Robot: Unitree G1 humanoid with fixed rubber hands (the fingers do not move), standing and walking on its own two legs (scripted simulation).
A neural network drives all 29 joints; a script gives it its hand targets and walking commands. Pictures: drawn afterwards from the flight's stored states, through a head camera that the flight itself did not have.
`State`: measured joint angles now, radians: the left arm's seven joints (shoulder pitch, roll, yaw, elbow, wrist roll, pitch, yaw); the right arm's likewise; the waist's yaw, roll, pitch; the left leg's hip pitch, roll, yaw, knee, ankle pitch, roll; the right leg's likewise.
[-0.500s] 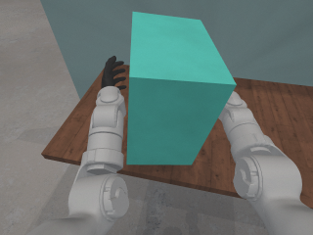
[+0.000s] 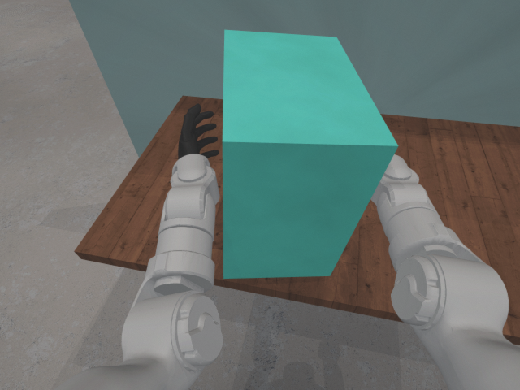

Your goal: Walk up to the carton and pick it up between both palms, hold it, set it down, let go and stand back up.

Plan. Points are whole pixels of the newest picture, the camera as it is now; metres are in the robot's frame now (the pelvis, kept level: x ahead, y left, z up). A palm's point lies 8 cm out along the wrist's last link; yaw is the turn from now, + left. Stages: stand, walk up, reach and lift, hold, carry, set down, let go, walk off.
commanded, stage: set down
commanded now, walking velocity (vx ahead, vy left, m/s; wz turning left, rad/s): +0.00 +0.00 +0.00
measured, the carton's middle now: (279, 158) +0.48 +0.05 +0.11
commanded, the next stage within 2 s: none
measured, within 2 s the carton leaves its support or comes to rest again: rests again in 0.74 s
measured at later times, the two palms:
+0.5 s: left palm (199, 171) +0.41 +0.17 +0.13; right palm (373, 164) +0.48 -0.10 +0.11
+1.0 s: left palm (195, 180) +0.40 +0.18 +0.12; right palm (369, 165) +0.48 -0.09 +0.11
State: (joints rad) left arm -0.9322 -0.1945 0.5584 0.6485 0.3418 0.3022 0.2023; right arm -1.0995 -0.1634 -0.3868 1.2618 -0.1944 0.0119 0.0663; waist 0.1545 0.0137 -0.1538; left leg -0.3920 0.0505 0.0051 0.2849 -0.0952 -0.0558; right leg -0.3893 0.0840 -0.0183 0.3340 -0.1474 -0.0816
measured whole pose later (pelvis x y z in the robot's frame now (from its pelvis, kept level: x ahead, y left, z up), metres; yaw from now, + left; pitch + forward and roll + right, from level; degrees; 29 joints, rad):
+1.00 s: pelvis +0.00 +0.01 +0.00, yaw -1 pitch +16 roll +1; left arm -0.86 -0.26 0.58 0.65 0.38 0.19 0.22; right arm -1.10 -0.17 -0.50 1.30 -0.33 -0.07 0.13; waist 0.16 0.00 -0.17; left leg -0.47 0.04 0.02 0.29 -0.09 -0.04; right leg -0.47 0.07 0.00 0.34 -0.14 -0.07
